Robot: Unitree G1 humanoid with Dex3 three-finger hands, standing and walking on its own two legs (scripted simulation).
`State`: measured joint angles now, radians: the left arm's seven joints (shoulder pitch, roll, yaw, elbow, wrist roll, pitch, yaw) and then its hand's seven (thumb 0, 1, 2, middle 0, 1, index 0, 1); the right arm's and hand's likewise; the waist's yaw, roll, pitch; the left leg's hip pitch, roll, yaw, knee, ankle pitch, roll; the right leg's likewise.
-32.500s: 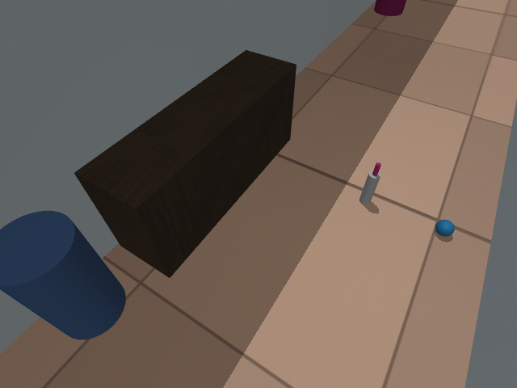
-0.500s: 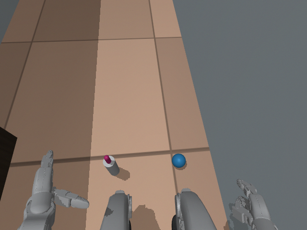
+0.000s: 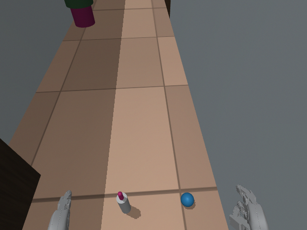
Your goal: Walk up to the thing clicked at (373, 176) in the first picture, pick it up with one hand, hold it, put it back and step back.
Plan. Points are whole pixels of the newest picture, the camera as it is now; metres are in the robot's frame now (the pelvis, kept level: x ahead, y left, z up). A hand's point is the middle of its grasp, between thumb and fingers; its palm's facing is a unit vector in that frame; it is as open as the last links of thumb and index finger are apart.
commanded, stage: home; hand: left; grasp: from the side
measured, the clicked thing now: (123, 201) +0.38 +0.18 -0.58
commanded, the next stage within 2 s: stand in 1.64 s
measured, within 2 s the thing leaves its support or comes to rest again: neither
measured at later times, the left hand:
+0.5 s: hand (87, 229) +0.16 +0.18 -0.05, palm faces +0.11 -0.95 -0.29, open 17.6 cm
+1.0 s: hand (86, 228) +0.16 +0.18 -0.05, palm faces +0.12 -0.95 -0.28, open 17.7 cm
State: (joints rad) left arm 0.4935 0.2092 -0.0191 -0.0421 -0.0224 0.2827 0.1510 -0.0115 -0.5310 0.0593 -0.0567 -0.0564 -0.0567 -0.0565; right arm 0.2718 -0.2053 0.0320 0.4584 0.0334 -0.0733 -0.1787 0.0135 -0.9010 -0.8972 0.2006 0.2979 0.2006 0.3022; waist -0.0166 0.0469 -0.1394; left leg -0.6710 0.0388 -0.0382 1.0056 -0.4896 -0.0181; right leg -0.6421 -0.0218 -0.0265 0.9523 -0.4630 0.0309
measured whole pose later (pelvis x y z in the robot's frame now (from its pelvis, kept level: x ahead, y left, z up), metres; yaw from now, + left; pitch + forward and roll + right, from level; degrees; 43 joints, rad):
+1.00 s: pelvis +0.00 +0.00 +0.01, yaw +0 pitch +7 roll -2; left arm 0.46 0.20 -0.01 0.00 -0.01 0.26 0.14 -0.01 -0.58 0.03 -0.05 -0.05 -0.05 -0.05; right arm 0.27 -0.21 0.03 0.51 0.01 -0.13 -0.18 0.02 -0.90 -0.90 0.20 0.30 0.20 0.30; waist -0.02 0.03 -0.09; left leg -0.63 0.04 -0.04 0.97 -0.47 -0.02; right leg -0.60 -0.02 -0.03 0.91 -0.44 0.03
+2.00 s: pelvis -0.01 +0.00 +0.01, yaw +0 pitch +7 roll -2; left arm 0.46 0.19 -0.01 0.02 -0.01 0.24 0.14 -0.01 -0.14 0.46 -0.17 -0.24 -0.17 -0.24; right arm 0.27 -0.21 0.03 0.52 0.01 -0.14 -0.18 0.02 -0.90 -0.90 0.20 0.30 0.20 0.30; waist -0.01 0.03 -0.09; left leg -0.62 0.04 -0.04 0.96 -0.46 -0.02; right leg -0.59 -0.02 -0.03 0.91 -0.44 0.03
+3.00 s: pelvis -0.01 +0.00 +0.06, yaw +2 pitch -4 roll +0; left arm 0.17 0.32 0.01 1.13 0.02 -0.01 0.01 0.00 0.90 0.90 -0.20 -0.30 -0.20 -0.30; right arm 0.16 -0.33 -0.02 1.12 -0.02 0.01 0.00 0.01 -0.91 -0.90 0.20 0.30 0.20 0.30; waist 0.01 0.02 0.07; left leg -0.16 0.00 -0.04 0.41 -0.19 -0.01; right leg -0.15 -0.05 -0.04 0.41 -0.20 0.03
